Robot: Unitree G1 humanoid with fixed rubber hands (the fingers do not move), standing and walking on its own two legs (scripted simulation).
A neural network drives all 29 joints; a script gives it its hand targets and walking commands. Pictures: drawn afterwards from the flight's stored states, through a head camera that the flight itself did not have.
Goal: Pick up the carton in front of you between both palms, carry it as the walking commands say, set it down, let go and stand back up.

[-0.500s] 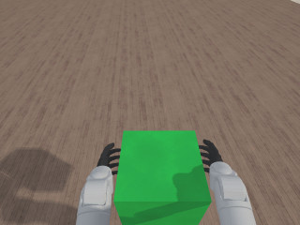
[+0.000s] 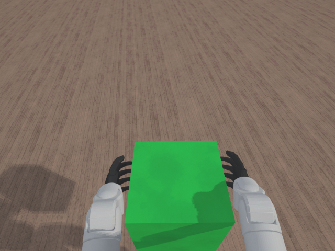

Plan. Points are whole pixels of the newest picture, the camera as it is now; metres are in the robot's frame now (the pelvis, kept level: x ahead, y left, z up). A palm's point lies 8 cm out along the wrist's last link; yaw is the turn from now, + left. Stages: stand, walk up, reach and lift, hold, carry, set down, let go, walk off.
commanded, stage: carry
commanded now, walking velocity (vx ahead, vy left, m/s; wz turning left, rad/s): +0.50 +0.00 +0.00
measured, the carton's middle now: (176, 199) +0.29 +0.00 -0.06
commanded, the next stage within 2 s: none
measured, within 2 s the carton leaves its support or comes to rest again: neither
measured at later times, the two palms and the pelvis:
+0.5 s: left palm (124, 120) +0.51 +0.15 +0.03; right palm (219, 111) +0.53 -0.15 +0.03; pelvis +0.23 -0.02 +0.00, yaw +4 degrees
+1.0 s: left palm (128, 94) +0.64 +0.15 +0.03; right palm (211, 88) +0.65 -0.15 +0.03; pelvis +0.36 -0.01 -0.01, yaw +2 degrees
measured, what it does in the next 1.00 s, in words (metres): walks ahead: right foot, then left foot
